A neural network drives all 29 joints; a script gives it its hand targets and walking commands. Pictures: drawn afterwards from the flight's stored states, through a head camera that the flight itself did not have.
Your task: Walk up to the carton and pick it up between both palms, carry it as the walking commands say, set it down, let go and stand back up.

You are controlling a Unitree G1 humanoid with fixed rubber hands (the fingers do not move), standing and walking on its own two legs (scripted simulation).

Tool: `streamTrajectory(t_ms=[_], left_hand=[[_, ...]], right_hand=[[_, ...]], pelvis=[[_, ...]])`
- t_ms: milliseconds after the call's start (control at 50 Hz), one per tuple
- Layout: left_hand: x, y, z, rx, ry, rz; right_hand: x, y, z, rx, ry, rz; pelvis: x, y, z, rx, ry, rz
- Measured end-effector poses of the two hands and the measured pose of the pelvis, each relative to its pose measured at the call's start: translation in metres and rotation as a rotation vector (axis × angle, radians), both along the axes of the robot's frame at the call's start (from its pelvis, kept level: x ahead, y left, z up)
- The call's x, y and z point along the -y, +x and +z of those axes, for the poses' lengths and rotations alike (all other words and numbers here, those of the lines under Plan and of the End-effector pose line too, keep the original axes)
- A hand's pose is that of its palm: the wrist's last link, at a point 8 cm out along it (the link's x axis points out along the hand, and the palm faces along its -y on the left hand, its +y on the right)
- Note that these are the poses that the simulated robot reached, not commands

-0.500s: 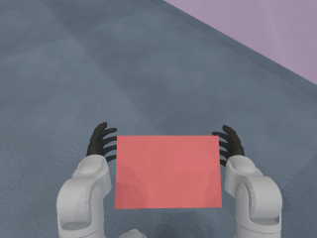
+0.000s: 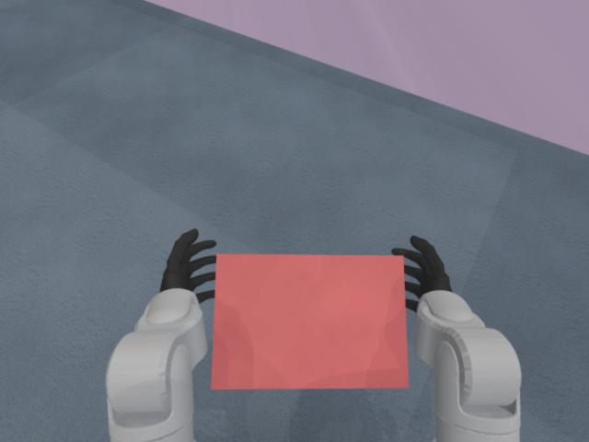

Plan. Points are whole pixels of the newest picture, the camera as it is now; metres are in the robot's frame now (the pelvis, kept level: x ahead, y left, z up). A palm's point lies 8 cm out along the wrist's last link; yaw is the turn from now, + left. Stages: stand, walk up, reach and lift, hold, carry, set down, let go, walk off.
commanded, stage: carry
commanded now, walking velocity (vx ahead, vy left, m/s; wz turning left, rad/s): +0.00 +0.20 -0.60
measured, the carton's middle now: (304, 309) +0.29 +0.01 +0.00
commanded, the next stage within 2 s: none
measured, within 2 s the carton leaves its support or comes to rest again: neither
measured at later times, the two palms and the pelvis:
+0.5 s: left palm (98, 304) +0.25 +0.24 +0.09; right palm (352, 368) +0.19 -0.04 +0.09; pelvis -0.03 +0.15 +0.00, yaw -13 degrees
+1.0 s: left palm out of the picture +0.25 +0.40 +0.10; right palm (196, 379) +0.18 +0.12 +0.09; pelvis -0.04 +0.32 +0.00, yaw -14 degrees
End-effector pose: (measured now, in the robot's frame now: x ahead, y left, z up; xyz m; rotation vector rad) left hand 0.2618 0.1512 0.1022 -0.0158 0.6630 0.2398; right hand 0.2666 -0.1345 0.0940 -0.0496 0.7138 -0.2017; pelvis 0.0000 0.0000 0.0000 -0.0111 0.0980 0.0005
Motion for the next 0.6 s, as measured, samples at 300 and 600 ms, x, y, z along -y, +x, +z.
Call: streamTrajectory(t_ms=[300,600], left_hand=[[-0.033,0.003,-0.019,-0.04,-0.026,-0.235],[-0.118,-0.013,0.003,-0.026,0.023,-0.257]], right_hand=[[-0.039,-0.063,-0.008,-0.035,-0.017,-0.234],[-0.125,-0.083,-0.003,-0.031,0.019,-0.242]], pelvis=[[-0.095,-0.022,-0.003,0.013,0.013,-0.164],[-0.184,-0.031,0.003,0.018,-0.016,-0.221]])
